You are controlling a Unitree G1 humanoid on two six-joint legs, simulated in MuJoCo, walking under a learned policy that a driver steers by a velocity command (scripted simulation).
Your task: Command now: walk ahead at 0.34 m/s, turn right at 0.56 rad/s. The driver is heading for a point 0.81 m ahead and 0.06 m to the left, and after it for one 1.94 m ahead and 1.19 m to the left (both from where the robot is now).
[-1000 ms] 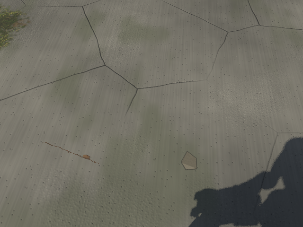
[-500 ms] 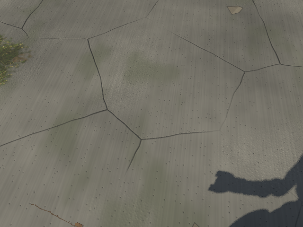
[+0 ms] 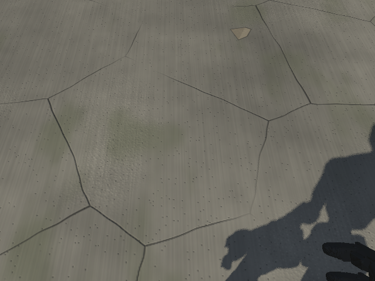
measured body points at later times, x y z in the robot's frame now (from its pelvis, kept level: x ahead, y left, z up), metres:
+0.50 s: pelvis +0.12 -0.02 +0.01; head +0.15 -0.04 +0.46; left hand +0.35 +0.19 -0.07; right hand +0.19 -0.31 -0.12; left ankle +0.10 +0.11 -0.68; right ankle +0.16 -0.15 -0.73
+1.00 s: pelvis +0.18 +0.03 +0.03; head +0.19 +0.07 +0.48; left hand +0.30 +0.35 -0.08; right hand +0.28 -0.24 -0.07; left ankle +0.13 +0.10 -0.73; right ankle +0.31 -0.14 -0.65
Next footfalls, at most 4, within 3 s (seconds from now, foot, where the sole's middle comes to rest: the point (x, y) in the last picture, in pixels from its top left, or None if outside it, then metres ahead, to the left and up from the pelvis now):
0.36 right None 0.20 -0.16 -0.76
0.72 left None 0.17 0.11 -0.76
1.26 right None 0.46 -0.06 -0.76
1.72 left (158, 209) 0.72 0.20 -0.76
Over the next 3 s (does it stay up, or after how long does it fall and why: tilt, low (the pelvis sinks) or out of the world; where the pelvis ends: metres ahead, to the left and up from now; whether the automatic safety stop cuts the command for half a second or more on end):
stays up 0.98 0.07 0.00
